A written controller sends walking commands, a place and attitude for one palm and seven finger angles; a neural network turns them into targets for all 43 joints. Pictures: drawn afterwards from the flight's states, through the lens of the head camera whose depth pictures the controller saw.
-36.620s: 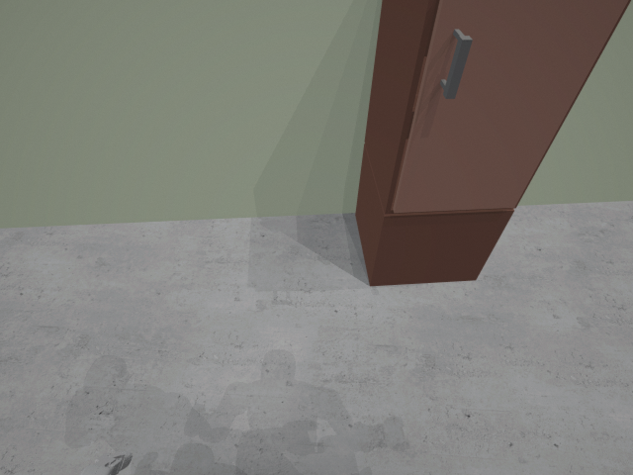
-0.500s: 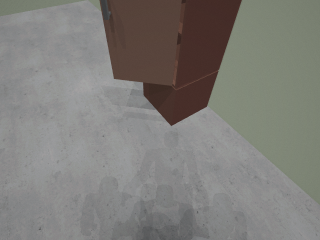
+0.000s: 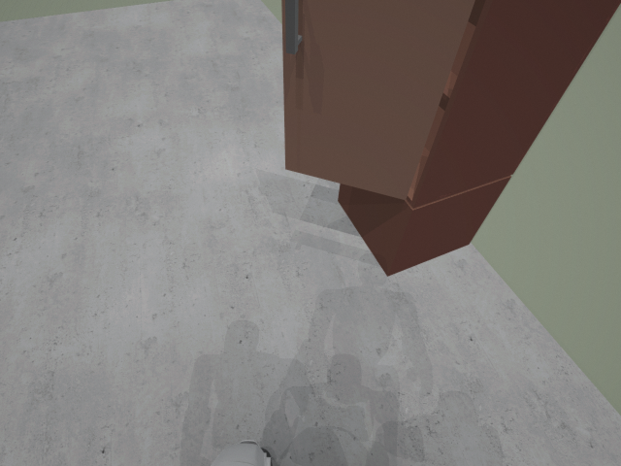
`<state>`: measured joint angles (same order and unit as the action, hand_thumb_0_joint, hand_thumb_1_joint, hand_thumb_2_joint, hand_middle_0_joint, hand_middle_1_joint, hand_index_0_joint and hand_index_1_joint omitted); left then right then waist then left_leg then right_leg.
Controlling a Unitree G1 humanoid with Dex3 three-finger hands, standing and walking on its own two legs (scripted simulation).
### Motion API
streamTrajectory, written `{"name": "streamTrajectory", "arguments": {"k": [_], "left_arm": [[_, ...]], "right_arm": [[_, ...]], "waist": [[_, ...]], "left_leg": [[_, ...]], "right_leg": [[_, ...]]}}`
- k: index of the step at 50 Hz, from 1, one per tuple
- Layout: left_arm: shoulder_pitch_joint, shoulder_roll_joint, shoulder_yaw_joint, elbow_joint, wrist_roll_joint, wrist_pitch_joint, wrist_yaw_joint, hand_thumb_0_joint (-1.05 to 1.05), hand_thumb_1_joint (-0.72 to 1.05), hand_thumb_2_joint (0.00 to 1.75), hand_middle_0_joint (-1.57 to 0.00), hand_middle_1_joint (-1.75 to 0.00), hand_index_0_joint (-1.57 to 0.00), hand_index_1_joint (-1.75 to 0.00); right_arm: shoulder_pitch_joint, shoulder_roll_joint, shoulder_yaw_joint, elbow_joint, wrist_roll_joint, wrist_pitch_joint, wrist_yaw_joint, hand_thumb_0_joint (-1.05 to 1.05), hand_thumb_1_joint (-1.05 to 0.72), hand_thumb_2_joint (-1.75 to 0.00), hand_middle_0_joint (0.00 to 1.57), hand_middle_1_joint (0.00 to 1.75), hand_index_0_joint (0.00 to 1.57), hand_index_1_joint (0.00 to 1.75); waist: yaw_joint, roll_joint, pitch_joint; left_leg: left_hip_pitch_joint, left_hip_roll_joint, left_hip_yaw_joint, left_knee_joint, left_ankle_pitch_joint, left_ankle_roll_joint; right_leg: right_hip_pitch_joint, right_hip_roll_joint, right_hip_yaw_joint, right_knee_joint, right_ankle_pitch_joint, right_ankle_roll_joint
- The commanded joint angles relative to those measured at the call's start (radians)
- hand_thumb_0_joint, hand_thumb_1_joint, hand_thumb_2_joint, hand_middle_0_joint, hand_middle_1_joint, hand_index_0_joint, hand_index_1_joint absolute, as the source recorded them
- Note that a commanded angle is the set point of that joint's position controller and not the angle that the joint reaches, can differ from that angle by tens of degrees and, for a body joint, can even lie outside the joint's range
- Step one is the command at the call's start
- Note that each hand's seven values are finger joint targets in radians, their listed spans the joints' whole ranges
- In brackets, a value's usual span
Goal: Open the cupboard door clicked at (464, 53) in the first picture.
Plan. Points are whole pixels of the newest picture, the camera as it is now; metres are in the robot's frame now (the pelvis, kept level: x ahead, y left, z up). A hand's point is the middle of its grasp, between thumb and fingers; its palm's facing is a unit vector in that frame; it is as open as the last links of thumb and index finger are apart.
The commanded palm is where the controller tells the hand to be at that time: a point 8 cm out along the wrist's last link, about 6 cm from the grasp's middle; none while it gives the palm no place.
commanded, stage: take the last steps up to it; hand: left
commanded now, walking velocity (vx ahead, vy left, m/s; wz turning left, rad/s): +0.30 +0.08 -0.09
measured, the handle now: (295, 18) +0.92 +0.14 +0.12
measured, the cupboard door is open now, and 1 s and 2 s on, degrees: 48 48 48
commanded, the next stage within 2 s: come to a stop and stand still in 0.74 s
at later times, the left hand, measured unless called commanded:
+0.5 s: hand (212, 332) +0.32 +0.20 -0.15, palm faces -0.10 -0.97 -0.21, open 7.4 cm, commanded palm none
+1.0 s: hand (191, 336) +0.33 +0.25 -0.19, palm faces -0.02 -0.99 -0.16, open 7.3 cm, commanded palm none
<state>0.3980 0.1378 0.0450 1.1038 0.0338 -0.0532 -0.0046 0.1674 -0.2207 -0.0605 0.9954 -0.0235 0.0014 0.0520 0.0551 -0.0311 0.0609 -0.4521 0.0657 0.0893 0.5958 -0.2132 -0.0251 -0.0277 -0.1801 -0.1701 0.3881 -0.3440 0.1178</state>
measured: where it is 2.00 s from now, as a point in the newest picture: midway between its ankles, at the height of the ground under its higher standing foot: (310, 425)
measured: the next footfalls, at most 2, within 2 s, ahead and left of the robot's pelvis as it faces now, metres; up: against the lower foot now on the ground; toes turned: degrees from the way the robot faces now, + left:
left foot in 0.02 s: +0.14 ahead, +0.14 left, +0.00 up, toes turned +7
right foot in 0.52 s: +0.27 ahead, -0.08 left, +0.00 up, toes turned -11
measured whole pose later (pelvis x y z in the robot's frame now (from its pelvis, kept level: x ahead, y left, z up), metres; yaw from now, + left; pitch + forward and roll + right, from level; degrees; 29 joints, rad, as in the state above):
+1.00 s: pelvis +0.34 +0.07 +0.00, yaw -6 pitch -1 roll -1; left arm 0.31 0.19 0.03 1.12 0.01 0.02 0.02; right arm 0.14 -0.15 -0.01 1.01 -0.03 -0.03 -0.03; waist 0.03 -0.05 0.05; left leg -0.34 0.02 0.12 0.56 -0.22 0.05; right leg -0.26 -0.05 -0.04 0.85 -0.54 0.02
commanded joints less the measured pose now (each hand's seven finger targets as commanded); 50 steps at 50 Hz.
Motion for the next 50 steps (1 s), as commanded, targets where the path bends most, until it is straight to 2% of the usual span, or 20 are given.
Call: {"name": "streamTrajectory", "arguments": {"k": [1,2,4,5,10,19,23,24,25,26,27,29,33,39,42,43,44,45,46,50], "left_arm": [[0.014,0.115,0.032,-0.071,-0.015,-0.001,0.0,0.0,0.9,0.9,-0.2,-0.3,-0.2,-0.3],[-0.044,0.091,0.021,-0.109,-0.015,0.002,0.002,0.0,0.9,0.9,-0.2,-0.3,-0.2,-0.3],[-0.156,0.089,0.017,-0.134,-0.014,-0.001,0.004,0.0,0.9,0.9,-0.2,-0.3,-0.2,-0.3],[-0.155,0.079,0.021,-0.122,-0.014,0.004,0.002,0.0,0.9,0.9,-0.2,-0.3,-0.2,-0.3],[-0.091,0.063,0.026,-0.092,-0.009,0.035,-0.014,0.0,0.9,0.9,-0.2,-0.3,-0.2,-0.3],[-0.283,0.081,0.02,-0.189,-0.007,0.033,-0.019,0.0,0.9,0.9,-0.2,-0.3,-0.2,-0.3],[-0.228,0.097,0.024,-0.177,-0.005,0.023,-0.017,0.0,0.9,0.9,-0.2,-0.3,-0.2,-0.3],[-0.129,0.131,0.033,-0.145,-0.003,0.011,-0.013,0.0,0.9,0.9,-0.2,-0.3,-0.2,-0.3],[0.009,0.205,0.053,-0.106,0.002,-0.004,-0.005,0.0,0.9,0.9,-0.2,-0.3,-0.2,-0.3],[0.104,0.293,0.07,-0.077,-0.01,-0.005,0.002,0.0,0.9,0.9,-0.2,-0.3,-0.2,-0.3],[0.086,0.283,0.069,-0.086,-0.021,-0.004,0.013,0.0,0.9,0.9,-0.2,-0.3,-0.2,-0.3],[-0.049,0.191,0.046,-0.116,-0.024,-0.008,0.025,0.0,0.9,0.9,-0.2,-0.3,-0.2,-0.3],[-0.092,0.13,0.022,-0.108,-0.02,-0.031,0.018,0.0,0.9,0.9,-0.2,-0.3,-0.2,-0.3],[-0.074,0.174,0.034,-0.064,-0.013,-0.027,0.013,0.0,0.9,0.9,-0.2,-0.3,-0.2,-0.3],[-0.098,0.165,0.03,-0.054,-0.017,-0.009,0.01,0.0,0.9,0.9,-0.2,-0.3,-0.2,-0.3],[-0.075,0.126,0.016,-0.055,-0.018,-0.002,0.012,0.0,0.9,0.9,-0.2,-0.3,-0.2,-0.3],[-0.033,0.079,0.0,-0.06,-0.026,0.005,0.016,0.0,0.9,0.9,-0.2,-0.3,-0.2,-0.3],[-0.031,0.072,-0.009,-0.062,-0.033,0.017,0.024,0.0,0.9,0.9,-0.2,-0.3,-0.2,-0.3],[-0.026,0.071,-0.013,-0.052,-0.029,0.029,0.031,0.0,0.9,0.9,-0.2,-0.3,-0.2,-0.3],[-0.035,0.116,0.005,-0.038,-0.027,0.083,0.029,0.0,0.9,0.9,-0.2,-0.3,-0.2,-0.3]], "right_arm": [[0.347,-0.211,-0.05,0.027,-0.017,-0.054,-0.038,0.0,-0.9,-0.9,0.2,0.3,0.2,0.3],[0.429,-0.253,-0.057,0.041,-0.01,-0.045,-0.059,0.0,-0.9,-0.9,0.2,0.3,0.2,0.3],[0.328,-0.2,-0.038,0.027,-0.01,-0.052,-0.068,0.0,-0.9,-0.9,0.2,0.3,0.2,0.3],[0.243,-0.161,-0.027,0.003,-0.007,-0.056,-0.072,0.0,-0.9,-0.9,0.2,0.3,0.2,0.3],[0.162,-0.064,-0.004,0.004,-0.006,-0.081,-0.076,0.0,-0.9,-0.9,0.2,0.3,0.2,0.3],[0.23,-0.074,-0.001,0.046,-0.012,-0.075,-0.065,0.0,-0.9,-0.9,0.2,0.3,0.2,0.3],[0.24,-0.075,0.008,0.072,-0.012,-0.067,-0.067,0.0,-0.9,-0.9,0.2,0.3,0.2,0.3],[0.231,-0.063,0.011,0.073,-0.003,-0.068,-0.064,0.0,-0.9,-0.9,0.2,0.3,0.2,0.3],[0.218,-0.039,0.014,0.056,0.008,-0.072,-0.059,0.0,-0.9,-0.9,0.2,0.3,0.2,0.3],[0.218,-0.024,0.016,0.025,0.011,-0.071,-0.054,0.0,-0.9,-0.9,0.2,0.3,0.2,0.3],[0.165,-0.061,0.006,0.019,0.009,-0.064,-0.054,0.0,-0.9,-0.9,0.2,0.3,0.2,0.3],[0.1,-0.024,0.003,0.022,0.01,-0.054,-0.055,0.0,-0.9,-0.9,0.2,0.3,0.2,0.3],[0.165,0.036,0.016,0.048,0.006,-0.031,-0.045,0.0,-0.9,-0.9,0.2,0.3,0.2,0.3],[0.086,0.047,0.014,0.013,0.006,-0.041,-0.031,0.0,-0.9,-0.9,0.2,0.3,0.2,0.3],[0.161,-0.005,0.01,0.04,0.0,-0.055,-0.038,0.0,-0.9,-0.9,0.2,0.3,0.2,0.3],[0.234,-0.066,0.0,0.06,-0.005,-0.064,-0.049,0.0,-0.9,-0.9,0.2,0.3,0.2,0.3],[0.285,-0.147,-0.012,0.062,-0.01,-0.062,-0.065,0.0,-0.9,-0.9,0.2,0.3,0.2,0.3],[0.277,-0.148,-0.002,0.052,-0.009,-0.049,-0.083,0.0,-0.9,-0.9,0.2,0.3,0.2,0.3],[0.198,-0.135,0.008,0.033,-0.01,-0.042,-0.093,0.0,-0.9,-0.9,0.2,0.3,0.2,0.3],[0.079,-0.122,0.018,0.01,0.001,-0.02,-0.115,0.0,-0.9,-0.9,0.2,0.3,0.2,0.3]], "waist": [[-0.175,0.29,-0.218],[-0.204,0.365,-0.254],[-0.165,0.207,-0.155],[-0.128,0.218,-0.115],[-0.042,0.137,-0.034],[-0.067,0.055,0.03],[-0.037,0.055,-0.01],[0.006,0.002,-0.057],[0.058,-0.129,-0.135],[0.067,-0.287,-0.166],[0.069,-0.137,-0.123],[0.008,-0.054,-0.018],[-0.057,-0.093,-0.065],[-0.042,-0.076,-0.057],[-0.093,-0.047,-0.038],[-0.116,0.092,-0.089],[-0.119,0.276,-0.154],[-0.116,0.259,-0.168],[-0.087,0.163,-0.124],[-0.061,0.184,-0.061]], "left_leg": [[0.639,0.206,-0.285,-0.166,-0.047,0.112],[0.657,0.319,-0.465,-0.3,-0.068,0.186],[0.503,0.325,-0.417,-0.319,-0.024,0.211],[0.405,0.312,-0.371,-0.332,-0.038,0.211],[0.255,0.233,-0.156,-0.433,0.031,0.179],[0.328,0.237,-0.11,-0.447,0.067,0.21],[0.318,0.182,-0.04,-0.276,0.167,0.155],[0.249,0.124,0.0,-0.125,0.195,0.121],[0.052,0.031,0.074,0.108,0.082,0.067],[-0.164,-0.074,0.096,0.395,-0.38,0.02],[-0.205,-0.023,-0.036,0.532,-0.372,0.024],[-0.201,0.037,-0.09,0.536,-0.221,0.012],[-0.054,0.037,-0.039,0.328,-0.115,-0.023],[0.068,-0.007,0.003,0.029,-0.015,-0.015],[0.297,-0.038,0.021,-0.131,0.085,-0.004],[0.43,0.06,-0.095,-0.157,0.214,0.031],[0.514,0.255,-0.307,-0.184,0.403,0.123],[0.45,0.337,-0.382,-0.247,0.565,0.201],[0.339,0.328,-0.327,-0.251,0.603,0.211],[0.218,0.296,-0.231,-0.251,0.694,0.199]], "right_leg": [[-0.465,0.063,-0.06,0.491,-0.067,-0.093],[-0.574,0.123,0.025,0.745,-0.288,-0.102],[-0.662,0.055,0.123,0.947,-0.17,-0.136],[-0.659,0.031,0.148,0.951,-0.106,-0.132],[-0.554,0.026,0.14,0.751,0.059,-0.116],[-0.477,0.065,0.103,0.334,0.116,-0.124],[-0.252,0.122,0.054,0.152,0.139,-0.142],[-0.077,0.121,0.088,0.091,0.176,-0.163],[0.164,-0.048,0.32,0.042,0.199,-0.235],[0.301,-0.271,0.622,-0.087,0.268,-0.357],[0.216,-0.296,0.629,-0.128,0.24,-0.391],[0.034,-0.211,0.457,-0.144,0.349,-0.333],[-0.06,-0.107,0.204,-0.149,0.568,-0.282],[-0.098,-0.092,0.194,-0.116,0.422,-0.268],[-0.234,-0.026,0.147,-0.008,0.249,-0.208],[-0.319,0.042,0.105,0.164,0.179,-0.169],[-0.423,0.135,0.034,0.342,-0.117,-0.123],[-0.377,0.146,0.101,0.482,-0.289,-0.11],[-0.321,0.118,0.151,0.516,-0.283,-0.11],[-0.321,0.104,0.177,0.578,-0.192,-0.091]]}}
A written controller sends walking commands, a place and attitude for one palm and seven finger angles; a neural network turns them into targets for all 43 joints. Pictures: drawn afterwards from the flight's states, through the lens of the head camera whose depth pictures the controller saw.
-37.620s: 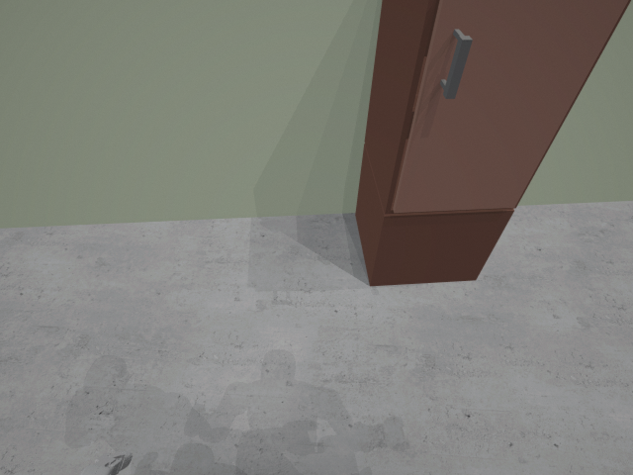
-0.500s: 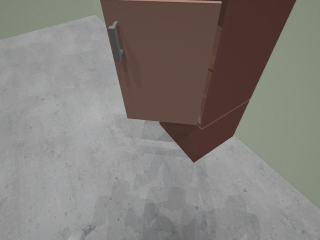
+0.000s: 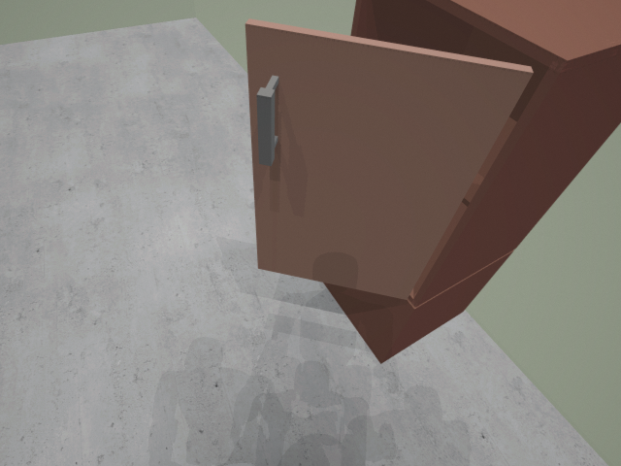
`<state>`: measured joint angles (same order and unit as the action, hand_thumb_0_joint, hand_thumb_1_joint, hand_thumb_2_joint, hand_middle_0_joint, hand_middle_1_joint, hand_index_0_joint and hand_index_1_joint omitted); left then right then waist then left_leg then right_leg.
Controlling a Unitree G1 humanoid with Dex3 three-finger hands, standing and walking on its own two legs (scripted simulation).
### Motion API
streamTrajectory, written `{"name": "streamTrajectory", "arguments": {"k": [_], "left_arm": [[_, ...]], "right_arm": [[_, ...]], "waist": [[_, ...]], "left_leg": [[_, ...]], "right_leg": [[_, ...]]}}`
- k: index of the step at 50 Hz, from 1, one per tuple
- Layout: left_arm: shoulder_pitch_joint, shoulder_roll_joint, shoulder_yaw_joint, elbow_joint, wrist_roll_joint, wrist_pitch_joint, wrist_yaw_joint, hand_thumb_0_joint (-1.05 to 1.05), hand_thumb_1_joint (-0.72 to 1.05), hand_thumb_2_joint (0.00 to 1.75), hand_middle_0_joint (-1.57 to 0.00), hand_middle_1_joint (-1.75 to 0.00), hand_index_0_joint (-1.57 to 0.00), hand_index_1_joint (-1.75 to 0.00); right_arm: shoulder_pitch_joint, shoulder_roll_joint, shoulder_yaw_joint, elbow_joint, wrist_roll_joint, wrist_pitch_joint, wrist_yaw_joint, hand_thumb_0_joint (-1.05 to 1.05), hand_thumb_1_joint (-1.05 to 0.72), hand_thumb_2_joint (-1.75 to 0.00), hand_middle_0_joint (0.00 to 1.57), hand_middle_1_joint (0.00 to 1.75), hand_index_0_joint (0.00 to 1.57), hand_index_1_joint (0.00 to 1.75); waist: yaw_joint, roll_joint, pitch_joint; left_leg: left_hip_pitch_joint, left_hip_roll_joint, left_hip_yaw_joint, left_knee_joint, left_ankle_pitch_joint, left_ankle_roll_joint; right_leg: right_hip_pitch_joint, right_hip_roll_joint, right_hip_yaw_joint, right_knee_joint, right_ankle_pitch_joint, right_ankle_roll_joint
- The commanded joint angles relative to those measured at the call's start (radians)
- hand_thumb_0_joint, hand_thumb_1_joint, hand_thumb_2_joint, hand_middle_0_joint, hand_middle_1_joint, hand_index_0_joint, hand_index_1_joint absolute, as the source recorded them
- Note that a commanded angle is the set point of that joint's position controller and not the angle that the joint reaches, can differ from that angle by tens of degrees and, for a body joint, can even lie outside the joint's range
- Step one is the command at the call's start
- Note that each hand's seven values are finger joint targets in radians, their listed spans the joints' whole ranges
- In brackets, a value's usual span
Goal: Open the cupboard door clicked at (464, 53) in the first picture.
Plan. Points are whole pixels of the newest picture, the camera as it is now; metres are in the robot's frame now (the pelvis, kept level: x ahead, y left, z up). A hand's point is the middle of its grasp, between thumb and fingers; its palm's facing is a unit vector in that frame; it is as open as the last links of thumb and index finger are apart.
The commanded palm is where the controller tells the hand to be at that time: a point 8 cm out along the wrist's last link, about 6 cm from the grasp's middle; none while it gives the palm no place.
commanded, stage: come to a stop and stand still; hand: left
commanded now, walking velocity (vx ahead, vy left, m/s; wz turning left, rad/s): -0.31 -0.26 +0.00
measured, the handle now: (270, 121) +0.57 +0.12 +0.13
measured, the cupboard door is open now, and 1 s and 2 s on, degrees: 48 48 48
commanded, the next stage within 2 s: look again from close up in 1.44 s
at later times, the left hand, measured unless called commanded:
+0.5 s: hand out of the picture +0.05 +0.13 -0.16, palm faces -0.02 -0.97 -0.23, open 7.4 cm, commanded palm none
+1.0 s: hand out of the picture +0.00 +0.08 -0.16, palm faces +0.04 -0.98 -0.18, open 7.3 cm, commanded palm none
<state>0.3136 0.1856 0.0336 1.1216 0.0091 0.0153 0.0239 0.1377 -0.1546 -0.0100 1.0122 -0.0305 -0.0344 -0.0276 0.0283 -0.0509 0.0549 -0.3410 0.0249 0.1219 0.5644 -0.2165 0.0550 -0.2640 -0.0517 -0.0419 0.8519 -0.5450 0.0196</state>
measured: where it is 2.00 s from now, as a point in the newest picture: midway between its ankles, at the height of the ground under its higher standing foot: outside the picture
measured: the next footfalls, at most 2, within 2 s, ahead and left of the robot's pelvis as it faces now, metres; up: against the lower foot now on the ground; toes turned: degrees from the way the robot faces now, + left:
right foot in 0.38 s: +0.00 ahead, -0.19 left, +0.00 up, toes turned -2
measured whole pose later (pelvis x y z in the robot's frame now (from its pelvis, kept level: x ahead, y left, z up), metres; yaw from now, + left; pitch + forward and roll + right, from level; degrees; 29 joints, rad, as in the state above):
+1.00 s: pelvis +0.01 -0.09 +0.01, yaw +0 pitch -1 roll +0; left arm 0.28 0.15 0.01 1.14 0.01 0.00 0.03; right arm 0.25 -0.15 -0.01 1.15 -0.02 0.01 -0.03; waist 0.00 0.00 0.02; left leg -0.18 0.05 0.03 0.41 -0.22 -0.04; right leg -0.10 0.00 -0.06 0.40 -0.30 -0.03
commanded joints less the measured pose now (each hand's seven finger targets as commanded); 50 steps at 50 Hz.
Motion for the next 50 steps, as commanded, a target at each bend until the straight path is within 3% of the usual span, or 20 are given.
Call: {"name": "streamTrajectory", "arguments": {"k": [1,5,8,13,16,17,18,19,20,21,22,24,26,27,28,30,32,33,40,50], "left_arm": [[0.056,0.077,0.026,-0.066,0.001,0.027,-0.001,0.0,0.9,0.9,-0.2,-0.3,-0.2,-0.3],[0.024,0.09,0.051,-0.12,0.011,0.051,-0.008,0.0,0.9,0.9,-0.2,-0.3,-0.2,-0.3],[-0.002,0.075,0.056,-0.153,0.015,0.055,-0.013,0.0,0.9,0.9,-0.2,-0.3,-0.2,-0.3],[-0.035,0.051,0.04,-0.177,0.014,0.041,-0.018,0.0,0.9,0.9,-0.2,-0.3,-0.2,-0.3],[0.039,0.071,0.042,-0.154,0.012,0.027,-0.016,0.0,0.9,0.9,-0.2,-0.3,-0.2,-0.3],[0.058,0.11,0.046,-0.151,0.018,0.02,-0.01,0.0,0.9,0.9,-0.2,-0.3,-0.2,-0.3],[0.026,0.183,0.054,-0.16,0.025,0.009,-0.003,0.0,0.9,0.9,-0.2,-0.3,-0.2,-0.3],[-0.044,0.206,0.048,-0.182,0.021,0.002,0.001,0.0,0.9,0.9,-0.2,-0.3,-0.2,-0.3],[-0.097,0.205,0.036,-0.199,0.023,0.001,0.0,0.0,0.9,0.9,-0.2,-0.3,-0.2,-0.3],[-0.13,0.178,0.033,-0.195,0.024,-0.007,0.002,0.0,0.9,0.9,-0.2,-0.3,-0.2,-0.3],[-0.144,0.156,0.029,-0.182,0.018,-0.015,0.006,0.0,0.9,0.9,-0.2,-0.3,-0.2,-0.3],[-0.142,0.133,0.017,-0.157,0.01,-0.021,0.007,0.0,0.9,0.9,-0.2,-0.3,-0.2,-0.3],[-0.095,0.123,0.01,-0.13,0.001,-0.027,0.005,0.0,0.9,0.9,-0.2,-0.3,-0.2,-0.3],[-0.052,0.098,0.004,-0.119,-0.007,-0.028,0.003,0.0,0.9,0.9,-0.2,-0.3,-0.2,-0.3],[-0.031,0.083,0.0,-0.112,-0.013,-0.025,0.007,0.0,0.9,0.9,-0.2,-0.3,-0.2,-0.3],[-0.042,0.074,0.002,-0.103,-0.004,-0.019,0.01,0.0,0.9,0.9,-0.2,-0.3,-0.2,-0.3],[-0.051,0.091,0.005,-0.079,-0.007,-0.015,0.006,0.0,0.9,0.9,-0.2,-0.3,-0.2,-0.3],[-0.051,0.091,0.004,-0.075,-0.008,-0.015,0.004,0.0,0.9,0.9,-0.2,-0.3,-0.2,-0.3],[-0.041,0.077,-0.002,-0.042,-0.004,-0.028,0.004,0.0,0.9,0.9,-0.2,-0.3,-0.2,-0.3],[0.01,0.072,-0.007,-0.014,-0.004,-0.038,0.008,0.0,0.9,0.9,-0.2,-0.3,-0.2,-0.3]], "right_arm": [[0.111,-0.203,-0.041,-0.01,0.01,0.024,-0.039,0.0,-0.9,-0.9,0.2,0.3,0.2,0.3],[0.09,-0.223,-0.064,-0.028,0.009,0.036,-0.044,0.0,-0.9,-0.9,0.2,0.3,0.2,0.3],[0.067,-0.211,-0.074,-0.034,0.005,0.037,-0.039,0.0,-0.9,-0.9,0.2,0.3,0.2,0.3],[0.077,-0.225,-0.087,-0.03,-0.004,0.045,-0.019,0.0,-0.9,-0.9,0.2,0.3,0.2,0.3],[0.079,-0.222,-0.092,-0.031,0.004,0.051,-0.008,0.0,-0.9,-0.9,0.2,0.3,0.2,0.3],[0.082,-0.184,-0.088,-0.035,0.012,0.055,-0.003,0.0,-0.9,-0.9,0.2,0.3,0.2,0.3],[0.087,-0.115,-0.075,-0.052,0.02,0.06,0.002,0.0,-0.9,-0.9,0.2,0.3,0.2,0.3],[0.05,-0.09,-0.061,-0.07,0.018,0.066,0.011,0.0,-0.9,-0.9,0.2,0.3,0.2,0.3],[0.06,-0.091,-0.06,-0.071,0.016,0.069,0.02,0.0,-0.9,-0.9,0.2,0.3,0.2,0.3],[0.068,-0.083,-0.062,-0.057,0.013,0.069,0.023,0.0,-0.9,-0.9,0.2,0.3,0.2,0.3],[0.094,-0.086,-0.058,-0.035,0.011,0.068,0.017,0.0,-0.9,-0.9,0.2,0.3,0.2,0.3],[0.135,-0.078,-0.05,-0.008,0.016,0.062,0.012,0.0,-0.9,-0.9,0.2,0.3,0.2,0.3],[0.174,-0.086,-0.04,0.024,0.019,0.041,0.009,0.0,-0.9,-0.9,0.2,0.3,0.2,0.3],[0.178,-0.114,-0.038,0.035,0.014,0.024,0.002,0.0,-0.9,-0.9,0.2,0.3,0.2,0.3],[0.173,-0.141,-0.039,0.039,0.012,0.018,-0.008,0.0,-0.9,-0.9,0.2,0.3,0.2,0.3],[0.158,-0.137,-0.037,0.05,0.014,0.021,-0.013,0.0,-0.9,-0.9,0.2,0.3,0.2,0.3],[0.153,-0.111,-0.029,0.069,0.014,0.022,-0.015,0.0,-0.9,-0.9,0.2,0.3,0.2,0.3],[0.162,-0.108,-0.027,0.074,0.016,0.025,-0.015,0.0,-0.9,-0.9,0.2,0.3,0.2,0.3],[0.174,-0.088,-0.026,0.098,0.016,0.03,-0.009,0.0,-0.9,-0.9,0.2,0.3,0.2,0.3],[0.177,-0.082,-0.014,0.111,0.017,0.025,-0.012,0.0,-0.9,-0.9,0.2,0.3,0.2,0.3]], "waist": [[-0.034,0.17,-0.081],[-0.031,0.129,-0.124],[-0.032,0.196,-0.132],[-0.048,0.261,-0.119],[-0.012,0.185,-0.109],[-0.002,0.076,-0.092],[-0.018,-0.157,-0.057],[-0.014,-0.196,-0.01],[-0.03,-0.112,-0.022],[-0.047,-0.104,-0.021],[-0.06,-0.176,-0.027],[-0.067,-0.196,-0.03],[-0.059,-0.07,-0.081],[-0.038,0.056,-0.122],[-0.025,0.123,-0.131],[-0.024,0.103,-0.069],[-0.024,0.173,-0.045],[-0.025,0.181,-0.041],[-0.037,-0.021,-0.012],[-0.034,0.049,-0.007]], "left_leg": [[0.128,0.343,-0.26,-0.218,0.659,0.124],[0.135,0.362,-0.252,-0.235,0.462,0.137],[0.143,0.342,-0.232,-0.252,0.324,0.118],[0.094,0.3,-0.231,-0.272,0.101,0.089],[-0.011,0.229,-0.196,-0.222,-0.018,0.029],[-0.065,0.156,-0.146,-0.141,-0.093,-0.016],[-0.13,0.044,-0.05,-0.004,-0.206,-0.081],[-0.07,0.022,-0.068,0.116,-0.277,-0.083],[-0.037,0.016,-0.089,0.195,-0.276,-0.076],[-0.048,0.009,-0.089,0.234,-0.23,-0.076],[-0.059,0.017,-0.093,0.23,-0.199,-0.078],[0.007,0.018,-0.08,0.12,-0.147,-0.087],[0.121,0.024,-0.098,-0.113,0.128,-0.082],[0.194,0.093,-0.17,-0.129,0.362,-0.055],[0.192,0.144,-0.212,-0.122,0.443,-0.024],[0.136,0.139,-0.186,-0.144,0.309,-0.03],[0.14,0.109,-0.171,-0.15,0.32,-0.045],[0.129,0.109,-0.172,-0.18,0.23,-0.049],[0.173,0.081,-0.138,-0.189,0.122,-0.062],[0.196,0.08,-0.127,-0.19,0.174,-0.065]], "right_leg": [[-0.108,-0.01,0.048,0.155,0.028,0.009],[-0.203,0.006,0.08,0.293,0.08,0.016],[-0.216,0.007,0.069,0.232,0.104,0.023],[-0.069,0.021,-0.01,-0.079,0.093,0.002],[0.134,0.037,-0.039,-0.383,0.268,-0.014],[0.173,-0.022,0.038,-0.502,0.281,-0.036],[0.118,-0.207,0.266,-0.618,0.193,-0.109],[-0.054,-0.295,0.307,-0.686,0.126,-0.172],[-0.104,-0.291,0.275,-0.682,0.091,-0.194],[-0.085,-0.234,0.241,-0.643,0.208,-0.18],[-0.017,-0.197,0.188,-0.586,0.405,-0.17],[0.024,-0.163,0.095,-0.513,0.633,-0.153],[0.078,-0.127,0.078,-0.387,0.719,-0.098],[0.067,-0.085,0.057,-0.35,0.661,-0.056],[0.082,-0.056,0.047,-0.372,0.549,-0.034],[0.096,-0.045,0.067,-0.447,0.445,-0.037],[0.1,-0.057,0.066,-0.44,0.5,-0.045],[0.105,-0.053,0.068,-0.46,0.425,-0.044],[0.079,-0.069,0.081,-0.544,0.417,-0.053],[0.105,-0.07,0.081,-0.543,0.526,-0.058]]}}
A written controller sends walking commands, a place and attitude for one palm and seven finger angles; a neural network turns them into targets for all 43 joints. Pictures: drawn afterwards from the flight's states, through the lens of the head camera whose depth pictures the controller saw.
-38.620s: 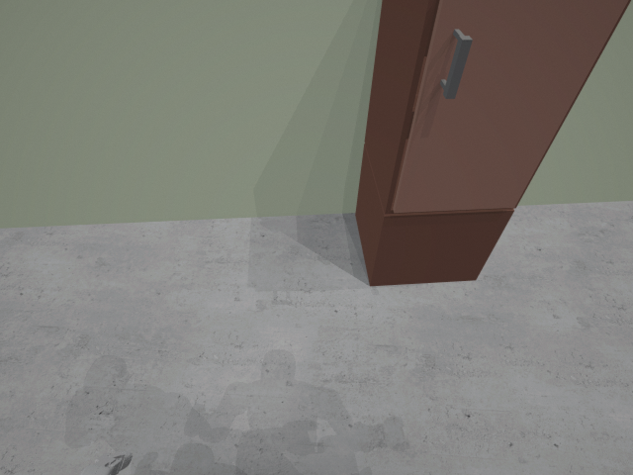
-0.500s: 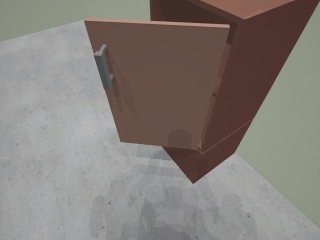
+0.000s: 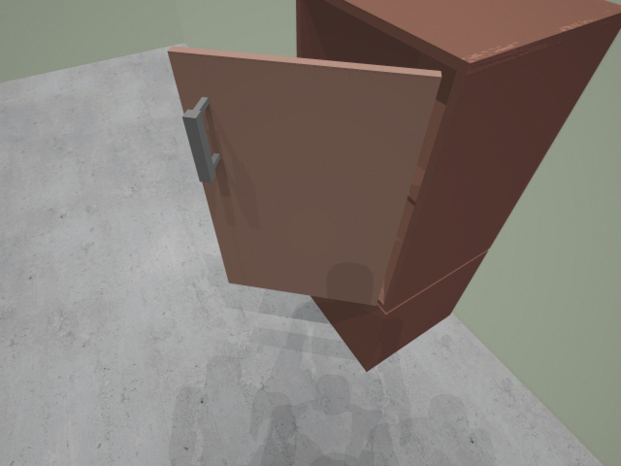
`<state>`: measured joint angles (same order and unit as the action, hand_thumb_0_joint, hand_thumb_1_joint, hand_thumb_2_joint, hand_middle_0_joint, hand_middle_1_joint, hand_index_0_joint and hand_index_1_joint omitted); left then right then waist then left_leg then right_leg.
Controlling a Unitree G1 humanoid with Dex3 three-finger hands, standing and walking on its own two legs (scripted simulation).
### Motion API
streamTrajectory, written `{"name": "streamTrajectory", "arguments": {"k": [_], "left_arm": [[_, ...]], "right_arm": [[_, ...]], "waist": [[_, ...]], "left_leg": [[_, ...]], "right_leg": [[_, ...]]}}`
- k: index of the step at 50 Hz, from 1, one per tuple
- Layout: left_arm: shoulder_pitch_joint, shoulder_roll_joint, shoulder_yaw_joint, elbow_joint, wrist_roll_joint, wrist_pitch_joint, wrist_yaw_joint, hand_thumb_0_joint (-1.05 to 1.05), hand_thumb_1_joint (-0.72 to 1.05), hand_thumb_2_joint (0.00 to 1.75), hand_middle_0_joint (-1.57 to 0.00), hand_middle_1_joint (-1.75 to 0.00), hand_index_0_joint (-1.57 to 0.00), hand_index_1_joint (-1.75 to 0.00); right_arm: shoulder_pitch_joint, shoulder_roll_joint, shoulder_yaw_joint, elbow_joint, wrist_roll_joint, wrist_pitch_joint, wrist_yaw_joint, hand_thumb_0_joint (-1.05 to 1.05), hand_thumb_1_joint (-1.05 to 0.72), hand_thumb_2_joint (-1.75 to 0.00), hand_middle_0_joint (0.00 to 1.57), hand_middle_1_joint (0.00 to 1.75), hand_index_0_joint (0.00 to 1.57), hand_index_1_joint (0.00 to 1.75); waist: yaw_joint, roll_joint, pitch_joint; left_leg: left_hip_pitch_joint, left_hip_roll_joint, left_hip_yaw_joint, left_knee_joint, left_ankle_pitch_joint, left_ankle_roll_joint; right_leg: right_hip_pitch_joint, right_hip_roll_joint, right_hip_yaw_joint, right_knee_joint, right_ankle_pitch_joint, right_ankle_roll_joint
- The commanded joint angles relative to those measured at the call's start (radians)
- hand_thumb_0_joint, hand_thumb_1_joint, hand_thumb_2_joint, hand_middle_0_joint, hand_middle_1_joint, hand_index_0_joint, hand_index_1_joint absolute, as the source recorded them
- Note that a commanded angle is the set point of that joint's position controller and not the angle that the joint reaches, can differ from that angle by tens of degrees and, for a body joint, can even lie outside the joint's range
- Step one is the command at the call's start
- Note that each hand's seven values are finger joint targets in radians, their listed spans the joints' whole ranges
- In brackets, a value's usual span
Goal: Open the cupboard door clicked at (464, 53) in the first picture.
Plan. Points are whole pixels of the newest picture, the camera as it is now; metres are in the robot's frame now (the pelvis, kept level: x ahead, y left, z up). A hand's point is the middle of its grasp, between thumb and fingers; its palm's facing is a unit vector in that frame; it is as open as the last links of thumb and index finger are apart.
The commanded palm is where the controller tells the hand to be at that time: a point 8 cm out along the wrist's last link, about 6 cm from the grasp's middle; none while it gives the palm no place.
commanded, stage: come to a stop and stand still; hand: left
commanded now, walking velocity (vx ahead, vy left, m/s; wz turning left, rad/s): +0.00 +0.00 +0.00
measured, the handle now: (205, 140) +0.56 +0.21 +0.12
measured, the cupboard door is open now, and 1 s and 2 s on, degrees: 48 48 48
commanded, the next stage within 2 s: look again from close up in 0.44 s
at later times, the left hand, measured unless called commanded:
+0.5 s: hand out of the picture +0.01 +0.17 -0.18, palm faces +0.04 -0.98 -0.17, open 7.4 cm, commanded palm none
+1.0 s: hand out of the picture +0.02 +0.24 -0.18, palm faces -0.02 -0.97 -0.24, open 7.4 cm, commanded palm none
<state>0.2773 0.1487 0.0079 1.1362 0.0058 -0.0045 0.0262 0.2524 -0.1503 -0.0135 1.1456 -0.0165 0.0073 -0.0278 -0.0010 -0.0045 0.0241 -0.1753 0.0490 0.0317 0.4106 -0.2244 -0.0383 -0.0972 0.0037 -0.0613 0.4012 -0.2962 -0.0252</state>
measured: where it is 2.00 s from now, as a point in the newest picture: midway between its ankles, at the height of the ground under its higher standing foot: outside the picture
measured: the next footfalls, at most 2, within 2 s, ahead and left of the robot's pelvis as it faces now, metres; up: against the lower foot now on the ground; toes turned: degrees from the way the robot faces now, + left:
none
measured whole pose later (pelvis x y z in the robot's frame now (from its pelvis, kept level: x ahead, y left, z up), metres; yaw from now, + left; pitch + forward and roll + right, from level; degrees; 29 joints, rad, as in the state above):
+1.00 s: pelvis -0.01 +0.05 -0.01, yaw -1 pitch -1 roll +0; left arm 0.26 0.20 0.00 1.05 0.02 0.00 0.04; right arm 0.24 -0.18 0.01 1.05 -0.02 -0.01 -0.01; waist 0.00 0.00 0.03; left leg -0.23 -0.01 0.07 0.53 -0.29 0.04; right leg -0.17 -0.06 -0.01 0.52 -0.34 0.04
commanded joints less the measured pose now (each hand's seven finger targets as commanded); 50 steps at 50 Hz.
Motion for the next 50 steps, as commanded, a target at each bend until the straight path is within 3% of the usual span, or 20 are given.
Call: {"name": "streamTrajectory", "arguments": {"k": [1,9,17,19,26,27,28,29,31,32,34,36,38,41,43,50], "left_arm": [[0.054,0.108,0.02,-0.027,-0.001,-0.02,0.006,0.0,0.9,0.9,-0.2,-0.3,-0.2,-0.3],[0.074,0.093,0.018,-0.015,0.001,-0.019,0.009,0.0,0.9,0.9,-0.2,-0.3,-0.2,-0.3],[0.084,0.094,0.02,-0.015,0.001,-0.021,0.011,0.0,0.9,0.9,-0.2,-0.3,-0.2,-0.3],[0.088,0.089,0.018,-0.013,0.001,-0.019,0.012,0.0,0.9,0.9,-0.2,-0.3,-0.2,-0.3],[0.085,0.095,0.019,-0.019,0.0,-0.018,0.012,0.0,0.9,0.9,-0.2,-0.3,-0.2,-0.3],[0.158,0.108,0.01,-0.007,0.022,-0.05,0.053,0.0,0.9,0.9,-0.2,-0.3,-0.2,-0.3],[0.112,0.156,0.018,-0.058,0.016,-0.056,0.047,0.0,0.9,0.9,-0.2,-0.3,-0.2,-0.3],[0.077,0.165,0.021,-0.07,0.016,-0.058,0.037,0.0,0.9,0.9,-0.2,-0.3,-0.2,-0.3],[0.069,0.126,0.013,-0.085,0.012,-0.056,0.032,0.0,0.9,0.9,-0.2,-0.3,-0.2,-0.3],[0.075,0.113,0.013,-0.091,0.009,-0.054,0.033,0.0,0.9,0.9,-0.2,-0.3,-0.2,-0.3],[0.085,0.107,0.012,-0.094,0.009,-0.041,0.033,0.0,0.9,0.9,-0.2,-0.3,-0.2,-0.3],[0.074,0.107,0.011,-0.101,0.008,-0.028,0.03,0.0,0.9,0.9,-0.2,-0.3,-0.2,-0.3],[0.063,0.106,0.008,-0.105,0.01,-0.016,0.026,0.0,0.9,0.9,-0.2,-0.3,-0.2,-0.3],[0.053,0.119,0.007,-0.109,0.009,-0.01,0.02,0.0,0.9,0.9,-0.2,-0.3,-0.2,-0.3],[0.046,0.125,0.007,-0.111,0.01,-0.005,0.017,0.0,0.9,0.9,-0.2,-0.3,-0.2,-0.3],[0.037,0.16,0.009,-0.115,0.012,-0.006,0.011,0.0,0.9,0.9,-0.2,-0.3,-0.2,-0.3]], "right_arm": [[0.062,-0.086,-0.011,-0.022,0.003,-0.018,-0.013,0.0,-0.9,-0.9,0.2,0.3,0.2,0.3],[0.073,-0.076,-0.007,-0.016,0.004,-0.019,-0.018,0.0,-0.9,-0.9,0.2,0.3,0.2,0.3],[0.084,-0.078,-0.008,-0.015,0.003,-0.023,-0.02,0.0,-0.9,-0.9,0.2,0.3,0.2,0.3],[0.085,-0.072,-0.007,-0.013,0.004,-0.022,-0.021,0.0,-0.9,-0.9,0.2,0.3,0.2,0.3],[0.095,-0.078,-0.007,-0.012,0.004,-0.025,-0.022,0.0,-0.9,-0.9,0.2,0.3,0.2,0.3],[-0.025,-0.103,-0.005,-0.093,0.014,-0.04,-0.001,0.0,-0.9,-0.9,0.2,0.3,0.2,0.3],[0.033,-0.041,-0.002,-0.124,0.008,-0.03,0.005,0.0,-0.9,-0.9,0.2,0.3,0.2,0.3],[0.036,-0.037,-0.002,-0.123,0.001,-0.027,0.006,0.0,-0.9,-0.9,0.2,0.3,0.2,0.3],[0.094,-0.073,-0.003,-0.117,0.004,-0.037,0.006,0.0,-0.9,-0.9,0.2,0.3,0.2,0.3],[0.107,-0.097,-0.005,-0.117,0.003,-0.045,0.004,0.0,-0.9,-0.9,0.2,0.3,0.2,0.3],[0.096,-0.111,-0.006,-0.119,0.002,-0.051,-0.003,0.0,-0.9,-0.9,0.2,0.3,0.2,0.3],[0.074,-0.118,-0.005,-0.131,0.003,-0.044,-0.006,0.0,-0.9,-0.9,0.2,0.3,0.2,0.3],[0.057,-0.123,-0.005,-0.14,0.003,-0.038,-0.005,0.0,-0.9,-0.9,0.2,0.3,0.2,0.3],[0.038,-0.127,-0.002,-0.141,0.001,-0.036,-0.001,0.0,-0.9,-0.9,0.2,0.3,0.2,0.3],[0.033,-0.137,-0.004,-0.142,0.0,-0.036,0.002,0.0,-0.9,-0.9,0.2,0.3,0.2,0.3],[0.015,-0.167,-0.005,-0.137,0.001,-0.043,0.004,0.0,-0.9,-0.9,0.2,0.3,0.2,0.3]], "waist": [[-0.004,-0.007,0.013],[-0.001,-0.001,0.046],[0.0,-0.006,0.022],[0.004,-0.019,0.045],[0.002,0.0,0.028],[0.039,0.024,0.092],[-0.021,-0.002,0.05],[-0.011,0.041,0.039],[-0.025,-0.016,-0.061],[-0.021,-0.006,-0.109],[-0.006,0.081,-0.112],[-0.001,0.053,-0.057],[0.001,0.019,0.009],[0.006,0.014,0.055],[0.007,0.023,0.066],[0.014,0.036,0.034]], "left_leg": [[0.035,0.057,-0.033,-0.033,0.189,0.028],[0.028,0.057,-0.035,-0.039,0.19,0.031],[0.037,0.055,-0.031,-0.029,0.237,0.03],[0.031,0.056,-0.032,-0.033,0.229,0.032],[0.035,0.055,-0.033,-0.033,0.265,0.034],[-0.07,0.041,0.02,0.208,0.222,0.021],[-0.102,0.019,-0.008,0.185,-0.046,0.041],[-0.086,0.015,0.009,0.137,-0.042,0.039],[-0.042,0.032,-0.026,0.109,0.143,0.05],[-0.013,0.053,-0.043,0.116,0.299,0.06],[0.016,0.071,-0.049,0.126,0.442,0.069],[-0.009,0.072,-0.065,0.107,0.389,0.079],[-0.054,0.067,-0.076,0.065,0.252,0.083],[-0.079,0.058,-0.082,0.021,0.148,0.086],[-0.09,0.06,-0.094,-0.015,0.065,0.09],[-0.075,0.058,-0.101,-0.053,0.054,0.094]], "right_leg": [[-0.055,-0.127,0.098,-0.09,0.294,-0.013],[-0.053,-0.121,0.088,-0.098,0.295,-0.013],[-0.024,-0.125,0.082,-0.081,0.373,-0.011],[-0.032,-0.122,0.075,-0.086,0.36,-0.01],[-0.013,-0.123,0.074,-0.075,0.369,-0.01],[-0.097,-0.178,0.161,-0.061,0.762,0.034],[-0.054,-0.209,0.154,-0.013,0.776,-0.014],[-0.041,-0.218,0.14,0.01,0.786,-0.036],[-0.024,-0.142,0.082,0.068,0.555,-0.029],[-0.006,-0.118,0.069,0.099,0.513,-0.024],[-0.024,-0.102,0.055,0.112,0.397,-0.018],[-0.063,-0.086,0.052,0.099,0.259,-0.011],[-0.1,-0.079,0.055,0.081,0.149,-0.006],[-0.124,-0.08,0.062,0.065,0.079,-0.001],[-0.135,-0.077,0.06,0.056,0.025,0.004],[-0.11,-0.086,0.064,0.046,0.046,0.007]]}}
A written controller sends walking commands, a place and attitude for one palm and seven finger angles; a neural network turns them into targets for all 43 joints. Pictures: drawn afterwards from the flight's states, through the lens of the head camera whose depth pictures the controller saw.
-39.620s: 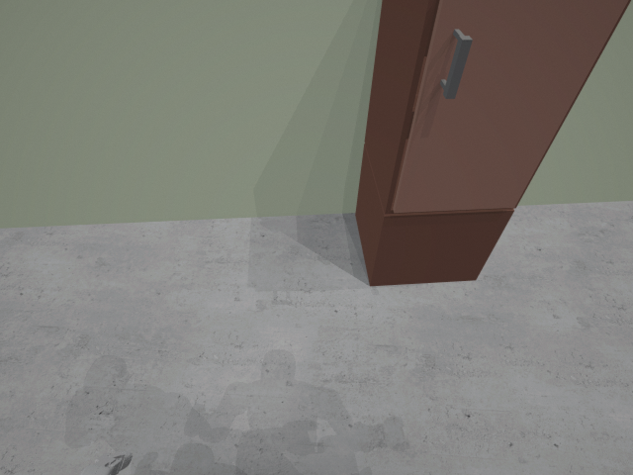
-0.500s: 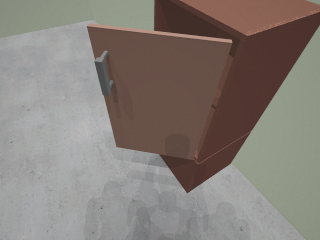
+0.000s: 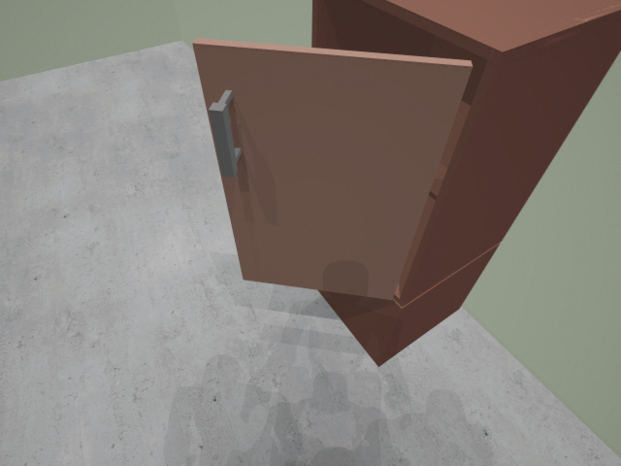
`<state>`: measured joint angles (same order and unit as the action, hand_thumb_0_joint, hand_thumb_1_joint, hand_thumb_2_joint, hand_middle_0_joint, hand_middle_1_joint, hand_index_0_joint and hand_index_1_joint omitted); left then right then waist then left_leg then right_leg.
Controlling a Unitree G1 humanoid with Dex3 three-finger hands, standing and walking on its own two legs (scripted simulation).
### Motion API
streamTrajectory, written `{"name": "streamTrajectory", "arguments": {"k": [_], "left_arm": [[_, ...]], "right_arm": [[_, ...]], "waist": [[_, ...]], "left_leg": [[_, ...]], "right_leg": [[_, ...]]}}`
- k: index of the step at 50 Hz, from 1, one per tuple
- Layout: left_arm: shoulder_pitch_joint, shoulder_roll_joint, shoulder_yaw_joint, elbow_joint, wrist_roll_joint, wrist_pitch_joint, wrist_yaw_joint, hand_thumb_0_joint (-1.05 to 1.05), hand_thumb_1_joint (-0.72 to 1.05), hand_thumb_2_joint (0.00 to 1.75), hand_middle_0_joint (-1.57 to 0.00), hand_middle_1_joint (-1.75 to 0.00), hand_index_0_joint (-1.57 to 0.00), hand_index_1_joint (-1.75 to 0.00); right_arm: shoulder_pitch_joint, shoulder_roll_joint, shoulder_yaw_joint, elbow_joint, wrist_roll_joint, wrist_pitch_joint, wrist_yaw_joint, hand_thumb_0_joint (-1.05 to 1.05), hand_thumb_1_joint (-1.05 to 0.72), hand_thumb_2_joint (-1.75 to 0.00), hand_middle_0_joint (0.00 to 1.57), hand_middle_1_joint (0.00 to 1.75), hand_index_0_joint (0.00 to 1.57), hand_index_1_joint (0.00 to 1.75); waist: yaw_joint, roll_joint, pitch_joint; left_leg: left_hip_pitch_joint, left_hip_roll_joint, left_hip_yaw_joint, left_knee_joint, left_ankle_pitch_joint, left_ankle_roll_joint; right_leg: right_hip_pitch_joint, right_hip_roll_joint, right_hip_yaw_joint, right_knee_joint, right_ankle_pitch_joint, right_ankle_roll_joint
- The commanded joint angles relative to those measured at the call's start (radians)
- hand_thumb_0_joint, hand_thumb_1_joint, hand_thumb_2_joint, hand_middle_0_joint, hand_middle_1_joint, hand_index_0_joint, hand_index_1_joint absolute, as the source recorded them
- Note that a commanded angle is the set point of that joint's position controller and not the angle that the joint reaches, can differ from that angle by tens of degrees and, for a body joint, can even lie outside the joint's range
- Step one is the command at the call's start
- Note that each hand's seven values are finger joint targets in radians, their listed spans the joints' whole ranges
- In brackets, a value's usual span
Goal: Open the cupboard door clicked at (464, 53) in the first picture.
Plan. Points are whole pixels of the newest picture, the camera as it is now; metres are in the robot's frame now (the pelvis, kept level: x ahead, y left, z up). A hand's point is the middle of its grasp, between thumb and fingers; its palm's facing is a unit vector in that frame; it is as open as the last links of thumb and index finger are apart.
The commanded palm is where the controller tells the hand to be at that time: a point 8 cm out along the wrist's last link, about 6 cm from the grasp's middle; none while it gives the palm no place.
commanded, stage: look again from close up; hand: left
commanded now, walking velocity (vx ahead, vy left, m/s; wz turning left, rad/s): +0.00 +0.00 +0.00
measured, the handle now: (228, 134) +0.56 +0.17 +0.12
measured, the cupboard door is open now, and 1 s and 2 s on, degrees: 48 48 48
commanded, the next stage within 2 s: raise the hand with hooked fingers in 0.02 s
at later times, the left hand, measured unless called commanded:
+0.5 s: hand (166, 447) +0.15 +0.18 -0.02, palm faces -0.07 -0.99 -0.07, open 8.3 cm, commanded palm +0.12 +0.25 -0.01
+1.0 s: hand (109, 383) +0.19 +0.24 +0.06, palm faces -0.02 -1.00 -0.07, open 11.3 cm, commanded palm +0.16 +0.28 +0.05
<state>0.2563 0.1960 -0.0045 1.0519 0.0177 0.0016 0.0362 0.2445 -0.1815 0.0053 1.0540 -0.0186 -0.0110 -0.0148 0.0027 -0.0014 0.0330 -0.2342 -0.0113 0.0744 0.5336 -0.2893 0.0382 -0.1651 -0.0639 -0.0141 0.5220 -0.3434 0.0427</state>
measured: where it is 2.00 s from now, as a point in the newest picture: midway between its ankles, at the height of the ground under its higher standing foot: outside the picture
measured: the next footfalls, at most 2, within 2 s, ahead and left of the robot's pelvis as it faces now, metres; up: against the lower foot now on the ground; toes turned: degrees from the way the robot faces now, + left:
none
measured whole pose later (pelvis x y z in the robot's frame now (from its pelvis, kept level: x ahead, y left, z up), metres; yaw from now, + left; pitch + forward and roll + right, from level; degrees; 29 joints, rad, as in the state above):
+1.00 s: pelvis -0.04 -0.03 -0.03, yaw +1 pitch +6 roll -2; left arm 0.24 0.39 0.42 0.12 -0.43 -0.24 -0.51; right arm 0.33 -0.24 0.02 0.58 0.05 -0.27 -0.07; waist -0.02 0.03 -0.07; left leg -0.61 0.06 0.02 0.86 -0.37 0.00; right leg -0.52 0.00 -0.05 0.83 -0.42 0.00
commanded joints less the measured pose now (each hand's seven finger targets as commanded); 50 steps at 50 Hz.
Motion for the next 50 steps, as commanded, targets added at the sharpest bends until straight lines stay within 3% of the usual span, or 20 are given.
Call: {"name": "streamTrajectory", "arguments": {"k": [1,5,6,7,8,9,10,11,13,17,18,19,23,27,29,32,35,39,44,50], "left_arm": [[0.059,0.116,0.022,-0.029,0.0,-0.013,0.0,0.0,0.9,0.9,-0.2,-0.3,-0.2,-0.3],[0.056,0.126,0.022,-0.025,-0.001,-0.016,-0.001,0.0,0.9,0.9,-0.2,-0.3,-0.2,-0.3],[0.105,0.093,0.012,-0.006,0.01,-0.028,0.037,0.0,0.9,0.9,-0.2,-0.3,-0.2,-0.3],[-0.594,0.382,0.242,-1.555,-0.174,-0.234,0.034,0.0,0.88,0.89,-0.2,-0.32,-0.2,-0.32],[-0.098,0.31,0.206,-1.287,-0.101,-0.177,0.052,0.0,0.85,0.88,-0.2,-0.33,-0.2,-0.33],[-0.086,0.234,0.16,-1.22,-0.124,-0.132,0.096,0.0,0.83,0.87,-0.21,-0.34,-0.21,-0.34],[0.214,-0.047,0.007,-1.002,-0.148,-0.041,0.081,0.0,0.81,0.86,-0.21,-0.36,-0.21,-0.36],[0.023,0.013,0.056,-1.2,-0.185,-0.075,0.057,0.0,0.78,0.85,-0.21,-0.37,-0.21,-0.37],[0.059,0.092,0.152,-1.108,-0.175,-0.163,0.007,0.0,0.74,0.83,-0.21,-0.4,-0.21,-0.4],[0.353,0.074,0.271,-0.759,-0.227,-0.371,-0.224,0.0,0.64,0.79,-0.22,-0.47,-0.22,-0.47],[0.355,0.093,0.288,-0.747,-0.251,-0.426,-0.298,0.0,0.62,0.78,-0.22,-0.48,-0.22,-0.48],[0.371,0.145,0.34,-0.711,-0.266,-0.465,-0.376,0.0,0.6,0.77,-0.22,-0.5,-0.22,-0.5],[0.177,0.342,0.459,-0.904,-0.357,-0.538,-0.602,0.0,0.5,0.73,-0.23,-0.55,-0.23,-0.55],[-0.151,0.347,0.469,-1.185,-0.461,-0.577,-0.599,0.0,0.41,0.69,-0.24,-0.62,-0.24,-0.62],[-0.306,0.329,0.422,-1.262,-0.468,-0.602,-0.571,0.0,0.36,0.67,-0.24,-0.64,-0.24,-0.64],[-0.256,0.287,0.331,-1.167,-0.432,-0.568,-0.567,0.0,0.29,0.64,-0.24,-0.69,-0.24,-0.69],[-0.252,0.349,0.335,-1.058,-0.401,-0.453,-0.603,0.0,0.22,0.61,-0.25,-0.74,-0.25,-0.74],[-0.137,0.46,0.472,-0.989,-0.399,-0.283,-0.617,0.0,0.13,0.57,-0.25,-0.8,-0.25,-0.8],[-0.042,0.467,0.615,-1.101,-0.488,-0.278,-0.556,0.0,0.01,0.52,-0.26,-0.87,-0.26,-0.87],[-0.122,0.345,0.446,-1.069,-0.458,-0.285,-0.564,0.0,-0.13,0.46,-0.27,-0.96,-0.27,-0.96]], "right_arm": [[0.02,-0.136,-0.024,-0.045,0.004,-0.026,-0.009,0.0,-0.9,-0.9,0.2,0.3,0.2,0.3],[0.016,-0.143,-0.024,-0.037,0.006,-0.029,-0.009,0.0,-0.9,-0.9,0.2,0.3,0.2,0.3],[-0.011,-0.151,-0.027,-0.088,0.017,-0.023,-0.005,0.0,-0.9,-0.9,0.2,0.3,0.2,0.3],[0.055,-0.264,-0.071,-0.394,0.06,-0.177,-0.039,0.0,-0.9,-0.9,0.2,0.3,0.2,0.3],[-0.039,-0.175,-0.021,-0.344,0.055,-0.277,-0.079,0.0,-0.9,-0.9,0.2,0.3,0.2,0.3],[-0.047,-0.162,-0.031,-0.279,0.058,-0.307,-0.083,0.0,-0.9,-0.9,0.2,0.3,0.2,0.3],[-0.005,-0.116,-0.039,-0.265,0.073,-0.304,-0.069,0.0,-0.9,-0.9,0.2,0.3,0.2,0.3],[-0.023,-0.166,-0.056,-0.342,0.071,-0.308,-0.065,0.0,-0.9,-0.9,0.2,0.3,0.2,0.3],[-0.045,-0.184,-0.069,-0.382,0.047,-0.319,-0.069,0.0,-0.9,-0.9,0.2,0.3,0.2,0.3],[-0.094,-0.186,-0.099,-0.48,0.033,-0.279,-0.04,0.0,-0.9,-0.9,0.2,0.3,0.2,0.3],[-0.119,-0.19,-0.105,-0.515,0.04,-0.278,-0.032,0.0,-0.9,-0.9,0.2,0.3,0.2,0.3],[-0.125,-0.198,-0.112,-0.552,0.049,-0.276,-0.018,0.0,-0.9,-0.9,0.2,0.3,0.2,0.3],[-0.131,-0.216,-0.1,-0.674,0.064,-0.294,-0.02,0.0,-0.9,-0.9,0.2,0.3,0.2,0.3],[-0.08,-0.197,-0.081,-0.674,0.06,-0.302,-0.054,0.0,-0.9,-0.9,0.2,0.3,0.2,0.3],[-0.055,-0.202,-0.068,-0.638,0.055,-0.318,-0.074,0.0,-0.9,-0.9,0.2,0.3,0.2,0.3],[-0.038,-0.223,-0.06,-0.59,0.068,-0.347,-0.095,0.0,-0.9,-0.9,0.2,0.3,0.2,0.3],[-0.043,-0.243,-0.055,-0.581,0.081,-0.352,-0.11,0.0,-0.9,-0.9,0.2,0.3,0.2,0.3],[-0.065,-0.237,-0.049,-0.62,0.08,-0.332,-0.104,0.0,-0.9,-0.9,0.2,0.3,0.2,0.3],[-0.069,-0.197,-0.041,-0.668,0.068,-0.326,-0.076,0.0,-0.9,-0.9,0.2,0.3,0.2,0.3],[-0.023,-0.227,-0.045,-0.647,0.08,-0.34,-0.065,0.0,-0.9,-0.9,0.2,0.3,0.2,0.3]], "waist": [[0.011,0.027,0.014],[0.01,0.022,-0.004],[0.014,-0.066,0.031],[-0.097,0.115,-0.496],[0.004,0.269,-0.467],[-0.018,0.256,-0.397],[-0.044,0.164,-0.258],[-0.044,0.148,-0.137],[-0.06,0.029,-0.052],[0.037,-0.281,-0.035],[0.048,-0.277,-0.054],[0.072,-0.18,-0.07],[0.052,0.006,-0.274],[-0.008,0.137,-0.332],[-0.052,0.125,-0.303],[-0.083,0.102,-0.201],[-0.071,0.087,-0.18],[0.014,0.083,-0.261],[0.072,-0.008,-0.343],[-0.007,0.037,-0.228]], "left_leg": [[-0.007,0.119,-0.142,-0.175,0.125,0.017],[0.02,0.116,-0.129,-0.163,0.175,0.016],[-0.012,0.141,-0.113,0.017,0.397,-0.014],[0.308,0.043,-0.108,-0.066,0.555,-0.029],[0.426,0.092,-0.118,-0.095,0.692,-0.029],[0.296,0.073,-0.105,-0.092,0.602,-0.07],[0.227,0.08,-0.114,-0.105,0.512,-0.055],[0.123,0.069,-0.121,-0.089,0.386,-0.051],[-0.034,0.025,-0.107,-0.013,0.144,-0.038],[-0.295,0.006,-0.075,0.133,0.093,-0.051],[-0.335,-0.002,-0.059,0.17,0.065,-0.051],[-0.346,-0.013,-0.046,0.196,0.075,-0.055],[-0.375,-0.026,-0.022,0.309,0.035,-0.03],[-0.311,0.001,-0.05,0.367,-0.019,-0.013],[-0.312,0.017,-0.073,0.391,-0.041,-0.006],[-0.328,0.028,-0.093,0.378,-0.086,0.001],[-0.348,0.026,-0.101,0.354,-0.087,0.003],[-0.314,0.02,-0.1,0.298,-0.002,0.0],[-0.267,0.018,-0.095,0.251,0.159,-0.013],[-0.208,0.015,-0.084,0.199,0.084,-0.01]], "right_leg": [[-0.042,-0.022,0.018,-0.077,0.1,-0.06],[-0.036,-0.031,0.025,-0.089,0.134,-0.059],[-0.067,-0.062,0.066,-0.106,0.33,-0.047],[-0.021,0.034,-0.065,-0.007,0.48,-0.072],[-0.11,0.059,-0.072,0.1,0.233,-0.076],[-0.144,0.055,-0.079,0.104,0.104,-0.07],[-0.214,0.053,-0.085,0.079,0.06,-0.054],[-0.194,0.046,-0.087,0.045,0.093,-0.053],[-0.249,0.055,-0.102,-0.016,0.099,-0.056],[-0.381,0.084,-0.121,0.148,0.065,-0.062],[-0.395,0.078,-0.099,0.17,0.056,-0.063],[-0.373,0.067,-0.075,0.192,0.077,-0.077],[-0.352,0.036,0.051,0.208,0.013,-0.064],[-0.418,0.052,0.097,0.189,-0.132,-0.053],[-0.469,0.069,0.093,0.203,-0.155,-0.056],[-0.522,0.076,0.079,0.185,-0.182,-0.054],[-0.497,0.067,0.099,0.149,-0.189,-0.047],[-0.369,0.055,0.084,0.138,-0.107,-0.047],[-0.229,0.071,0.019,0.172,0.157,-0.045],[-0.36,0.092,-0.027,0.15,0.106,-0.041]]}}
